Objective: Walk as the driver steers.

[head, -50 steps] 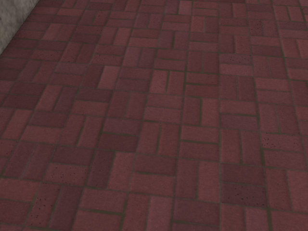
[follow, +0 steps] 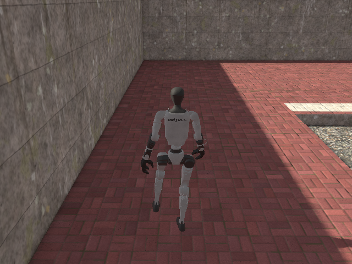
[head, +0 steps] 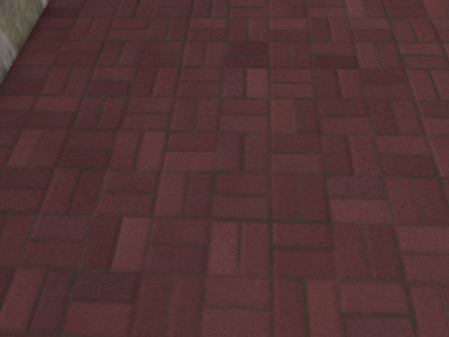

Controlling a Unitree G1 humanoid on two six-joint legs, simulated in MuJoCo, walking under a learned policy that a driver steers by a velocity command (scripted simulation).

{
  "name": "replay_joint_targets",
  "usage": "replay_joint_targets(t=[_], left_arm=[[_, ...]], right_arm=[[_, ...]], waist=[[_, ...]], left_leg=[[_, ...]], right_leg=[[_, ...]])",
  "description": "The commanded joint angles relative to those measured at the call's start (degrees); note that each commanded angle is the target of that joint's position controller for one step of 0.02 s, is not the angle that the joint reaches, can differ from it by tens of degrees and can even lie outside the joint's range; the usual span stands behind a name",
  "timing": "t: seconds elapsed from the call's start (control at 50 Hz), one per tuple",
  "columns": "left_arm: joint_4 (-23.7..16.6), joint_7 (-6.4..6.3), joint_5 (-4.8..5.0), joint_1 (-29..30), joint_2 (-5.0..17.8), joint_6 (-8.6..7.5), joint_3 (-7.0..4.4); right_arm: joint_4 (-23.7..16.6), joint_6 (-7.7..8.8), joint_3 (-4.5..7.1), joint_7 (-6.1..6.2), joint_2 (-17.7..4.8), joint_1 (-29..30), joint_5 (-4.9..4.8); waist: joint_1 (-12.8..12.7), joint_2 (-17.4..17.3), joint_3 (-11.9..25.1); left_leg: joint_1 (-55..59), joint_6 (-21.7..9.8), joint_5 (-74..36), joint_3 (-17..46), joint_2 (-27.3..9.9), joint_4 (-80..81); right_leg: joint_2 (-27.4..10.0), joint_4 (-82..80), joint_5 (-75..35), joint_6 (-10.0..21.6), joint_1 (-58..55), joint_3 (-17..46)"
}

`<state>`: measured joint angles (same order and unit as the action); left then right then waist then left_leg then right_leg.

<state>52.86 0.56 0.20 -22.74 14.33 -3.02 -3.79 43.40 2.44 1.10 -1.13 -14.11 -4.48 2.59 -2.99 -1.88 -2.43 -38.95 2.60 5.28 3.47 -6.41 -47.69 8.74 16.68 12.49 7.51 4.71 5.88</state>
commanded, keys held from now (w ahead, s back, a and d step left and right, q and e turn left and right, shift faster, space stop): w+e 0.08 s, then w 0.92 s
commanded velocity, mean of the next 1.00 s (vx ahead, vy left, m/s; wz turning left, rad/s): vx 0.50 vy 0.00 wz -0.17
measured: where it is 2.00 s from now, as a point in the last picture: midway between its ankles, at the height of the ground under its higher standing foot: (263, 174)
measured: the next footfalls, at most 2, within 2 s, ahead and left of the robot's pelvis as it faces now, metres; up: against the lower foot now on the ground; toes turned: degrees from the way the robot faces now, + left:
left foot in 0.20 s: +0.30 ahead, +0.12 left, +0.00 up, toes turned -7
right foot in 0.72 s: +0.53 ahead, -0.12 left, +0.00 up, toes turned -12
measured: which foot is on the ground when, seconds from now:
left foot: up 0.00-0.18, down 0.20-0.72, up 0.74-1.00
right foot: down 0.00-0.20, up 0.22-0.70, down 0.72-1.00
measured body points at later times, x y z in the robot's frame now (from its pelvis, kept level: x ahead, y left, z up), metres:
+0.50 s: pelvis +0.28 +0.04 +0.00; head +0.31 +0.05 +0.45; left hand +0.46 +0.27 -0.12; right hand +0.23 -0.22 -0.12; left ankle +0.26 +0.13 -0.74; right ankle +0.34 -0.11 -0.68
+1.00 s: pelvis +0.53 -0.05 +0.00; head +0.54 -0.06 +0.45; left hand +0.57 +0.21 -0.13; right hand +0.60 -0.32 -0.13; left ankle +0.63 +0.09 -0.68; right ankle +0.49 -0.11 -0.74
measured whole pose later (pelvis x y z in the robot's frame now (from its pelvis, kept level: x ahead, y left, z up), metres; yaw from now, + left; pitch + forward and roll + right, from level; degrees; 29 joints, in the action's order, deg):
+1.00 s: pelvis +0.53 -0.05 +0.00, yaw -9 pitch +1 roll -1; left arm 53.5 0.6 -0.5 -22.9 13.4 -4.6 -2.3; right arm 48.9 1.5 2.5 -2.1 -15.1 -12.0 2.1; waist -1.4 -2.6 -0.7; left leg -34.6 -1.0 9.7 -0.4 -6.0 -54.0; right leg 4.6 13.2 10.1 5.3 3.9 -4.4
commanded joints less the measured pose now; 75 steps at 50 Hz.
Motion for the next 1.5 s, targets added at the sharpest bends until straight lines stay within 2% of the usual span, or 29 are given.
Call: replay_joint_targets(t=[0.02,0.1,0.14,0.18,0.2,0.22,0.24,0.26,0.3,0.4,0.52,0.62,0.66,0.7,0.72,0.74,0.76,0.78,0.84,1.02,1.16,1.22,1.26,1.28,1.3,1.32,1.36,1.42,1.5], left_arm=[[-2.65,-0.59,-0.14,-5.08,8.88,-0.21,-2.01],[-3.76,-1.37,-1.08,-5.64,9.84,-0.03,-2.28],[-4.69,-1.61,-1.16,-2.61,10.32,-0.42,-2.28],[-4.68,-0.9,-0.78,-1.44,10.12,-1.22,-2.0],[-6.37,-0.51,-0.39,-2.36,6.39,-1.72,-0.87],[-6.05,-0.34,1.37,-12.77,2.38,-1.29,-0.24],[-4.47,-0.96,-1.11,-9.52,7.58,-0.53,-0.65],[-5.61,-0.45,-1.66,-2.73,7.72,-0.48,-0.77],[-7.13,0.37,-1.99,1.89,6.31,-0.27,-0.4],[-7.94,1.51,-2.85,3.78,4.6,1.23,0.33],[-12.63,2.23,-2.36,18.62,2.1,0.69,2.33],[-14.44,1.7,-1.85,23.82,3.32,0.22,2.51],[-14.01,1.22,-2.09,21.69,4.1,-0.12,2.14],[-9.47,0.29,-3.02,8.69,6.0,-1.06,0.96],[-7.49,-0.45,-4.19,-1.5,9.89,-1.53,-0.22],[-6.94,-0.72,-4.32,-4.31,16.04,-1.07,-1.85],[-6.95,-0.42,-1.52,-2.31,12.8,-0.32,-1.56],[-7.41,-0.26,-1.12,3.11,9.59,-0.31,-0.64],[-6.52,-0.11,-1.13,7.54,4.43,-1.46,0.72],[-1.3,0.0,-0.64,-0.4,5.82,-2.58,0.27],[1.86,-1.12,-1.64,-4.49,6.16,-2.56,0.38],[2.22,-1.75,-1.88,-2.81,7.83,-2.15,0.13],[1.75,-2.01,-1.74,-1.94,8.82,-1.28,0.01],[-0.98,-1.85,-0.79,-1.88,6.71,-1.57,0.77],[-3.32,-0.98,-0.21,-3.13,4.51,-2.21,0.81],[-4.21,-0.82,-1.5,1.7,7.69,-2.45,0.2],[-5.65,-0.5,-1.05,5.9,5.95,-3.45,0.71],[-6.15,-0.25,-3.04,4.96,4.64,-0.52,0.86],[-9.24,0.21,-3.05,11.72,4.15,0.93,0.97]], right_arm=[[-5.65,0.5,0.31,-0.23,-3.67,6.65,-0.44],[-7.96,1.4,-0.07,-0.25,-4.73,10.13,-0.84],[-6.37,1.98,0.47,0.09,-6.33,4.18,-0.91],[-2.41,3.06,1.79,1.24,-9.19,-9.54,-0.49],[-1.95,3.41,2.62,2.23,-12.92,-18.54,0.78],[-0.55,2.42,4.31,2.04,-18.1,-19.44,0.98],[-1.2,1.64,3.76,1.43,-12.61,-15.91,-0.46],[-1.88,1.69,2.71,1.16,-8.22,-11.41,-1.03],[-0.64,2.23,1.94,0.97,-5.83,-9.85,-0.7],[3.05,4.17,2.14,0.45,-6.54,-14.72,-2.02],[5.9,3.52,2.28,0.28,-6.82,-19.55,-2.27],[8.07,2.98,2.63,0.53,-8.43,-23.03,-1.84],[8.6,2.62,2.76,0.84,-9.05,-22.48,-1.73],[9.01,2.15,2.55,1.03,-8.75,-22.06,-2.1],[7.12,2.26,1.85,1.05,-6.89,-21.1,-2.36],[5.44,2.24,0.56,0.8,-0.58,-27.25,-3.62],[6.41,1.7,2.35,1.3,-7.7,-23.73,-1.67],[5.12,1.83,2.54,0.96,-7.3,-19.47,-1.61],[5.62,0.82,1.99,0.06,-4.67,-18.38,-0.88],[1.66,-0.57,1.31,-1.18,-2.51,-3.63,-0.8],[-1.54,-0.12,0.81,-1.4,-2.65,4.98,-1.05],[-0.77,0.17,1.51,-1.03,-3.56,0.77,-0.62],[3.66,0.84,3.16,-0.51,-6.16,-13.75,0.15],[5.09,0.9,5.02,0.22,-11.85,-22.34,1.01],[4.72,0.21,6.23,0.33,-15.61,-21.52,-0.66],[4.71,-0.26,6.09,0.07,-14.56,-18.89,-2.41],[4.55,-0.31,4.77,0.46,-8.99,-13.79,-2.14],[4.58,0.69,4.05,0.76,-7.12,-11.92,-2.6],[5.08,1.22,4.74,0.75,-9.46,-15.25,-2.69]], waist=[[-1.85,5.77,0.81],[-2.2,6.44,0.95],[0.96,7.07,2.42],[7.36,4.25,9.51],[10.12,-1.39,17.58],[5.13,-16.63,23.23],[4.82,-5.11,16.14],[4.79,0.2,7.52],[3.39,-0.74,2.56],[1.71,-3.64,2.51],[4.73,-3.1,-0.68],[5.9,-3.23,-1.2],[4.3,-3.16,-0.39],[-1.32,-0.57,6.62],[-5.36,3.94,13.42],[-2.5,17.67,19.43],[-2.92,9.17,16.17],[-0.53,6.89,7.69],[3.82,6.79,1.81],[2.36,5.0,-1.85],[0.16,5.11,-3.92],[2.71,6.49,-0.62],[8.78,5.27,7.68],[11.54,-1.2,14.42],[8.39,-13.55,19.63],[8.32,-4.08,15.98],[5.11,2.71,3.92],[1.36,1.23,2.6],[2.42,0.1,0.47]], left_leg=[[0.83,0.4,-4.64,-3.88,3.86,5.91],[3.0,-1.3,-2.79,-2.9,5.63,13.89],[13.74,-3.49,-0.24,-3.09,7.05,18.31],[32.36,-6.68,-0.57,-2.73,6.44,22.46],[45.31,-9.73,7.66,10.69,-6.42,22.51],[57.47,-18.78,8.65,37.9,-19.47,28.22],[51.08,-17.98,19.32,40.32,-17.15,30.92],[42.29,-16.4,18.24,30.45,-13.91,32.45],[34.44,-13.88,4.14,18.0,-8.49,34.46],[32.65,-14.29,-8.23,8.64,-5.78,37.81],[32.66,-13.31,-12.44,1.52,-2.94,40.34],[37.93,-12.36,-18.17,1.38,-5.67,36.96],[40.15,-11.54,-26.49,0.94,-6.42,32.4],[37.68,-9.66,-33.77,-2.6,-3.15,16.34],[27.46,-8.39,-18.62,-4.7,-0.63,1.2],[7.43,-5.95,20.76,-8.16,9.41,-19.06],[1.74,-6.74,23.67,-1.49,7.82,-24.18],[0.03,-7.15,18.71,-0.69,5.02,-23.69],[7.36,-5.95,12.71,-1.47,1.28,-15.82],[0.94,-2.87,-1.69,-5.04,0.08,0.38],[2.82,-7.01,-2.3,-6.83,3.44,12.0],[11.05,-10.37,5.04,-10.39,7.86,14.43],[29.33,-13.65,4.74,-9.8,10.74,19.35],[45.98,-18.56,9.03,6.9,-1.04,20.64],[57.35,-26.77,4.97,38.26,-14.56,29.17],[55.13,-25.92,3.01,34.66,-12.79,30.09],[39.94,-21.81,-4.99,21.81,-8.71,32.45],[30.43,-19.21,-11.88,14.4,-3.11,34.77],[27.99,-18.71,-9.31,12.51,-0.47,37.55]], right_leg=[[-12.81,-2.1,-27.57,4.15,-1.03,11.07],[-15.19,1.66,-30.29,4.09,-6.69,14.51],[-15.69,5.04,-35.92,1.94,-4.87,14.14],[-11.84,20.88,-40.03,-0.3,-1.41,10.32],[-8.98,35.92,-22.46,-1.23,6.31,7.12],[0.6,52.31,18.28,-3.62,23.11,0.78],[-4.27,56.4,15.66,-2.83,29.9,1.69],[-6.01,54.95,9.94,-3.02,30.08,1.73],[-8.64,50.14,6.53,-3.49,28.38,0.86],[-10.12,44.31,3.61,-5.23,28.9,-1.85],[-12.68,26.54,-8.08,-6.93,30.04,-7.64],[-10.95,17.63,-7.34,-4.83,25.81,-9.34],[-9.3,14.78,-3.6,-3.16,21.36,-9.88],[-7.07,9.22,-4.4,-0.6,4.03,-10.36],[-17.67,8.22,0.4,2.4,-10.14,0.91],[-33.82,3.05,2.8,9.91,-24.06,27.55],[-32.13,-0.19,5.55,9.97,-19.52,31.3],[-29.38,-1.14,4.05,8.52,-12.09,22.14],[-21.98,-6.24,-7.25,4.14,1.8,8.16],[-18.91,-11.03,-16.9,4.33,-0.21,-1.92],[-22.12,-8.31,-25.86,2.03,-9.3,-8.72],[-22.52,2.6,-48.73,0.38,-12.56,-12.19],[-20.73,23.8,-50.27,-1.53,-7.18,-15.38],[-17.6,42.62,-31.87,-3.55,8.67,-16.94],[-4.4,62.49,15.39,-6.1,28.55,-12.99],[-8.25,64.79,13.34,-5.22,34.75,-3.31],[-12.99,56.55,6.44,-5.3,33.8,-3.42],[-14.38,48.56,6.07,-7.54,26.52,-3.71],[-14.53,39.48,-0.54,-10.15,30.07,-5.53]])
